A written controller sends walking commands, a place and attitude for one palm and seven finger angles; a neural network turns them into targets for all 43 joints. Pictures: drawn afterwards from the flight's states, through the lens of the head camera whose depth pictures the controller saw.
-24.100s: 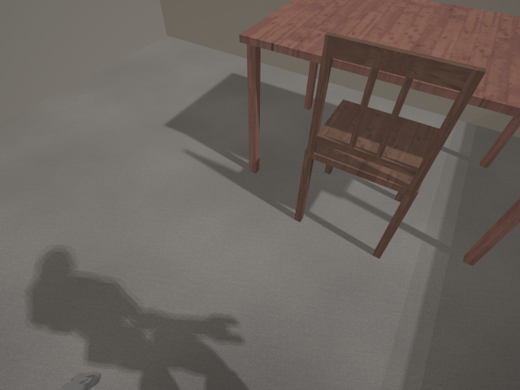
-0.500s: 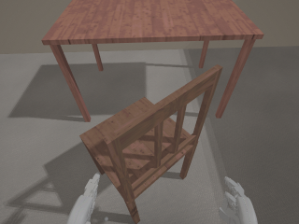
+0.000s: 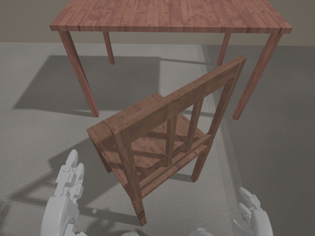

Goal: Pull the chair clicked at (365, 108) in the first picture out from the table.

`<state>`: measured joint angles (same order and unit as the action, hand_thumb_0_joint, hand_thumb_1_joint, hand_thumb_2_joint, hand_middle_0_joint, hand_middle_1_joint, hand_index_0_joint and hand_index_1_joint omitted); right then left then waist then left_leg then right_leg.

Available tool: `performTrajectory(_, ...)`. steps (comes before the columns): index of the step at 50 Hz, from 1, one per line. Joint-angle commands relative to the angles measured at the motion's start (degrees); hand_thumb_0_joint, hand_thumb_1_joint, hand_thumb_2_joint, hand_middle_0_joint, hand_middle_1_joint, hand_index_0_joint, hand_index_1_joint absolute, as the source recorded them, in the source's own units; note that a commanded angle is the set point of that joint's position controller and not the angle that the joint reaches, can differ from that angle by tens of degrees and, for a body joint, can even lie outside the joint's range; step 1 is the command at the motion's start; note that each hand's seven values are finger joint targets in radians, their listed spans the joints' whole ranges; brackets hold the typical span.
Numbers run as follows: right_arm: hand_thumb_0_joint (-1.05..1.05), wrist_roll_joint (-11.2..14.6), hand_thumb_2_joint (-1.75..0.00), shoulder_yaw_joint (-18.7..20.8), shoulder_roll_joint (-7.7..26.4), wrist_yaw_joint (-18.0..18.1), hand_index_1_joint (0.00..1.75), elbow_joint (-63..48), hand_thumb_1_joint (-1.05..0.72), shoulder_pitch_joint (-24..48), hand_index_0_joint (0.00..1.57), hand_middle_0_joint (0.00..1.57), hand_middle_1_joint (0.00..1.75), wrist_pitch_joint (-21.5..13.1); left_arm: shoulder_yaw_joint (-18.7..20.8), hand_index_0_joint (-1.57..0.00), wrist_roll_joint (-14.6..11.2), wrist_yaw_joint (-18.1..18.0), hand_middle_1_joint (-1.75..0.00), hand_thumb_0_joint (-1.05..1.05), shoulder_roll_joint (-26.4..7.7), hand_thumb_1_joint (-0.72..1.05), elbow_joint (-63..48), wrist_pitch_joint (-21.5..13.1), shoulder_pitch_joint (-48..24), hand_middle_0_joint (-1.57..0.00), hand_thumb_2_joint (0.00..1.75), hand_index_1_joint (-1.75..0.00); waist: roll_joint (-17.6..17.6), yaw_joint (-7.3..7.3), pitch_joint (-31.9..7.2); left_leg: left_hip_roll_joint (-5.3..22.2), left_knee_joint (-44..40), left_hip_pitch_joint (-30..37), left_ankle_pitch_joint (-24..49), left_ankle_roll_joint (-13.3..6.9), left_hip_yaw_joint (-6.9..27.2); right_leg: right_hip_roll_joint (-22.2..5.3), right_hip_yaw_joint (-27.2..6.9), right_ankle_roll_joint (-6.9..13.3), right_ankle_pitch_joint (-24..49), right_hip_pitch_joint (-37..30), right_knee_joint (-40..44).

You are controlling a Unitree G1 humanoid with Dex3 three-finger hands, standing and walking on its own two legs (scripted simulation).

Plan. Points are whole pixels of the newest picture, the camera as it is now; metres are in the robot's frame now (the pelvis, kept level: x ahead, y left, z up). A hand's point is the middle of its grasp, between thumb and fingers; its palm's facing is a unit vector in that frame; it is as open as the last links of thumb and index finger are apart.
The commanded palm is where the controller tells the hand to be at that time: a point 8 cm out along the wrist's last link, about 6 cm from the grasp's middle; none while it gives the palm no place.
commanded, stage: draw the hand back to the body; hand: left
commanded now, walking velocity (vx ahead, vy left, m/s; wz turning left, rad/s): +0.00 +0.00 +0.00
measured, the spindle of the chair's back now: (169, 143) +0.39 +0.00 -0.03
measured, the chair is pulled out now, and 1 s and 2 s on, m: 0.50 0.50 0.50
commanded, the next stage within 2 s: step back with the hand held close in 1.32 s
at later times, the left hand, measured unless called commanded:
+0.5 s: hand (45, 191) +0.18 +0.21 +0.14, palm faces +0.29 -0.88 -0.38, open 15.5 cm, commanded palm +0.13 +0.26 +0.17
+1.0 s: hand out of the picture +0.23 +0.27 +0.23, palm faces +0.48 -0.76 -0.44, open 8.7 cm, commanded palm +0.18 +0.31 +0.24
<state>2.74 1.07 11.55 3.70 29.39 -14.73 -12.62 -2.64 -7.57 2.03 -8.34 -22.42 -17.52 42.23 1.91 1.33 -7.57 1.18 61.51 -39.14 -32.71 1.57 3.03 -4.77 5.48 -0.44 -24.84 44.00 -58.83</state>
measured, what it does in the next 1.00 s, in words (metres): rises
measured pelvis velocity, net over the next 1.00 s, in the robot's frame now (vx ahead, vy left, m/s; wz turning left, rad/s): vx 0.04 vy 0.01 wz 0.00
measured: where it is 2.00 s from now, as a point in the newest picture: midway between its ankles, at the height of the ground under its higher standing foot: outside the picture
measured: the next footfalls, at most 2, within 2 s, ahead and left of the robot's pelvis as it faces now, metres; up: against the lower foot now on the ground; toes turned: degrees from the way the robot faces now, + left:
none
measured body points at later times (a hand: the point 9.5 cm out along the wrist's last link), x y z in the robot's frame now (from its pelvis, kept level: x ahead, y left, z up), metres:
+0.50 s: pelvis +0.02 +0.00 +0.05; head +0.01 -0.02 +0.50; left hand +0.16 +0.26 +0.16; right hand +0.20 -0.22 -0.03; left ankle -0.02 +0.13 -0.67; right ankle +0.04 -0.13 -0.67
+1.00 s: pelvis +0.04 +0.01 +0.07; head +0.03 -0.02 +0.52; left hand +0.20 +0.31 +0.26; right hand +0.23 -0.21 -0.02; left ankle -0.02 +0.13 -0.67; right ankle +0.04 -0.13 -0.67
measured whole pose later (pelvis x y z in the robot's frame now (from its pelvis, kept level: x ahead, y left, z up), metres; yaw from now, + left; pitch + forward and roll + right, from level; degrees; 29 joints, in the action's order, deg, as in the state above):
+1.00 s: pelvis +0.04 +0.01 +0.07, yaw +0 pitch -4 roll -1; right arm 0.6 -0.9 12.8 4.7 37.7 -10.6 -6.6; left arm 19.3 -2.6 -8.9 -20.5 -24.8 -2.3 27.5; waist 4.5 4.0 1.4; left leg 1.2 24.5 -1.0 -19.4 0.7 1.5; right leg -3.6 5.8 -1.7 -13.7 7.0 -25.1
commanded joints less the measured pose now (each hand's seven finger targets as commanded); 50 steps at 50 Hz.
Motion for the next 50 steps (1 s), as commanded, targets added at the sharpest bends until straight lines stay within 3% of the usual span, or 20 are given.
performTrajectory(1, 0.00, 0.9, -0.90, 2.7, 6.8, 0.1, 0.30, -11.0, -0.90, 6.0, 0.20, 0.20, 0.30, -2.6, 3.5, 0.00, -1.5, 4.0, 0.00, 0.00, -5.8, -0.55, -10.8, -2.8, 5.0, 0.00, 0.20, 0.00, -2.5, -0.65, -6.1, -1.7, -11.5, -3.0, 11.7, -2.0, -0.9, 1.6, -3.3, 1.9, 3.3, -14.7, 10.8)
performTrajectory(2, 0.00, 1.2, -0.90, 2.7, 6.9, 0.7, 0.30, -11.4, -0.90, 6.4, 0.20, 0.20, 0.30, -2.1, 5.2, 0.00, -2.5, 4.3, 0.00, 0.00, -6.8, -0.55, -12.0, -1.2, 4.4, 0.00, 0.20, 0.00, -3.7, -0.56, -6.2, -1.8, -11.7, -2.8, 10.7, -2.2, -0.9, 1.4, -4.0, 1.7, 1.9, -15.6, 12.1)
performTrajectory(5, 0.00, 1.5, -0.90, 1.8, 6.6, 2.1, 0.30, -11.5, -0.90, 6.7, 0.20, 0.20, 0.30, -2.1, 8.5, 0.00, -4.5, 3.2, 0.00, 0.00, -8.6, -0.55, -15.4, 1.8, 0.7, 0.00, 0.20, 0.00, -3.3, -0.33, -3.8, -1.7, -13.6, -1.8, 8.8, -2.3, -0.3, 1.8, -3.9, 1.7, -2.6, -16.0, 14.7)
performTrajectory(8, 0.00, 1.6, -0.90, 1.6, 6.2, 2.7, 0.30, -10.2, -0.90, 5.8, 0.20, 0.20, 0.30, -3.0, 10.7, -0.01, -6.2, 2.5, -0.01, 0.00, -8.7, -0.51, -16.1, 1.8, 0.2, -0.01, 0.22, -0.01, -4.7, -0.32, -3.7, -1.5, -14.7, 0.4, 11.2, -2.3, -0.1, 1.9, -3.6, 1.5, 0.4, -18.1, 16.1)
performTrajectory(12, 0.00, 1.8, -0.90, 1.0, 6.8, 3.0, 0.30, -8.4, -0.90, 5.9, 0.20, 0.20, 0.30, -5.1, 11.9, -0.02, -7.1, 3.9, -0.04, 0.00, -9.9, -0.37, -14.8, 2.0, -2.7, -0.02, 0.29, -0.04, -1.5, -0.86, -1.7, -1.3, -16.5, 3.7, 12.1, -2.2, -0.2, 1.7, -3.7, 1.3, 1.5, -19.0, 18.5)
performTrajectory(13, 0.00, 0.3, -0.90, 1.3, 6.2, 3.9, 0.30, -7.4, -0.90, 6.1, 0.20, 0.20, 0.30, -2.4, 16.9, -0.03, 2.4, -4.2, -0.05, 0.00, -20.0, -0.33, -11.7, 7.5, 1.7, -0.03, 0.31, -0.05, -0.1, 2.69, -3.6, -0.2, -19.3, 7.7, 13.6, -2.0, -0.5, 0.0, -5.3, 2.7, 3.6, -25.2, 20.5)
performTrajectory(14, 0.00, -0.1, -0.90, 0.5, 5.4, 4.0, 0.30, -8.9, -0.90, 5.8, 0.20, 0.20, 0.30, -1.7, 12.2, -0.04, 3.2, -6.7, -0.05, 0.00, -13.5, -0.30, -16.1, 9.5, 1.3, -0.04, 0.32, -0.05, 0.1, 1.11, -1.2, -0.4, -21.0, 9.3, 14.4, -2.0, -0.7, -0.4, -3.6, 2.3, 6.1, -25.1, 21.5)
performTrajectory(16, 0.00, -0.5, -0.90, 0.1, 5.4, 4.2, 0.30, -7.3, -0.90, 7.2, 0.20, 0.20, 0.30, -0.6, 11.2, -0.04, 4.7, -9.6, -0.07, 0.00, -12.4, -0.22, -14.8, 11.7, -0.7, -0.04, 0.36, -0.07, 0.8, 0.74, 1.5, -0.2, -22.9, 12.4, 15.9, -2.2, -0.6, -0.3, -2.6, 2.2, 7.7, -26.2, 23.8)
performTrajectory(22, 0.00, -1.1, -0.90, -0.5, 6.2, 4.5, 0.30, -5.0, -0.90, 9.6, 0.20, 0.20, 0.30, 0.3, 13.5, -0.07, 5.9, -12.2, -0.11, 0.00, -14.9, -0.01, -14.0, 12.3, -5.2, -0.07, 0.46, -0.11, -0.7, 0.98, 5.9, 0.1, -30.5, 19.7, 17.5, -2.3, 0.2, 0.3, -1.3, 2.0, 9.3, -30.6, 29.4)
performTrajectory(25, 0.00, -1.3, -0.90, -0.7, 6.5, 4.0, 0.30, -4.0, -0.90, 10.1, 0.20, 0.20, 0.30, 0.1, 15.8, -0.09, 6.4, -12.6, -0.14, 0.00, -16.9, 0.10, -14.8, 11.9, -7.8, -0.09, 0.51, -0.14, 2.0, 1.51, 6.4, 0.1, -33.7, 22.2, 20.0, -2.2, 0.5, 0.5, -1.1, 2.4, 11.6, -33.5, 30.9)
performTrajectory(26, 0.00, -1.5, -0.90, -0.9, 6.2, 3.9, 0.30, -3.9, -0.90, 9.7, 0.20, 0.20, 0.30, -0.1, 15.6, -0.10, 6.4, -12.6, -0.14, 0.00, -16.2, 0.14, -15.1, 11.7, -8.2, -0.10, 0.53, -0.14, 3.1, 1.35, 5.9, -0.2, -34.8, 23.5, 20.9, -2.2, 0.2, 0.5, -1.1, 2.2, 12.7, -34.6, 31.3)
performTrajectory(31, 0.00, -1.8, -0.90, -0.8, 6.4, 3.0, 0.30, -2.7, -0.90, 10.3, 0.20, 0.20, 0.30, 0.3, 17.9, -0.12, 6.2, -12.3, -0.18, 0.00, -16.4, 0.32, -13.4, 11.4, -9.8, -0.12, 0.62, -0.18, 0.1, 1.60, 7.3, 0.1, -38.1, 25.9, 24.7, -1.9, 0.4, 1.3, -0.7, 2.2, 16.3, -37.4, 32.8)
performTrajectory(41, 0.00, -2.3, -0.90, -0.5, 6.5, 1.7, 0.30, -1.6, -0.90, 10.6, 0.20, 0.20, 0.30, 1.7, 25.3, -0.17, 5.5, -11.9, -0.26, 0.00, -20.4, 0.68, -14.9, 11.4, -15.5, -0.17, 0.80, -0.26, 2.9, 2.34, 4.3, 0.1, -39.9, 30.9, 35.1, -1.7, -0.5, 1.5, -1.3, 2.3, 26.3, -43.1, 34.7)
performTrajectory(44, 0.00, -2.3, -0.90, -0.1, 6.7, 1.6, 0.30, -1.2, -0.90, 10.6, 0.20, 0.20, 0.30, 2.4, 27.8, -0.19, 5.0, -12.0, -0.28, 0.00, -21.8, 0.79, -14.6, 11.5, -16.8, -0.19, 0.85, -0.28, 1.2, 2.42, 3.3, 0.4, -39.7, 32.2, 38.0, -1.8, -0.8, 1.5, -1.3, 2.2, 29.2, -44.1, 34.9)
performTrajectory(47, 0.00, -2.2, -0.90, 0.0, 7.1, 1.5, 0.30, -0.8, -0.90, 10.6, 0.20, 0.20, 0.30, 2.9, 29.6, -0.20, 4.8, -11.9, -0.30, 0.00, -23.1, 0.90, -14.8, 11.4, -19.9, -0.20, 0.90, -0.30, 2.0, 2.35, 3.6, 0.5, -40.1, 32.7, 39.2, -1.7, -0.8, 1.6, -1.3, 2.1, 29.6, -44.4, 35.0)
performTrajectory(48, 0.00, -2.3, -0.90, 0.1, 6.9, 1.3, 0.30, -0.6, -0.90, 10.5, 0.20, 0.20, 0.30, 3.0, 29.0, -0.20, 5.0, -11.8, -0.30, 0.00, -22.1, 0.90, -13.7, 11.5, -18.4, -0.20, 0.90, -0.30, 3.1, 2.49, 3.3, 0.5, -40.1, 33.3, 40.1, -1.7, -1.1, 1.5, -1.3, 2.1, 29.9, -44.4, 35.1)
performTrajectory(50, 0.00, -2.1, -0.90, 0.3, 6.9, 0.9, 0.30, -0.5, -0.90, 10.9, 0.20, 0.20, 0.30, 3.5, 27.3, -0.20, 5.0, -11.2, -0.30, 0.00, -19.7, 0.90, -10.6, 12.1, -16.2, -0.20, 0.90, -0.30, 1.9, 2.55, 5.3, 0.6, -40.2, 32.2, 40.8, -1.7, -0.9, 1.7, -1.1, 2.2, 29.9, -44.0, 35.7)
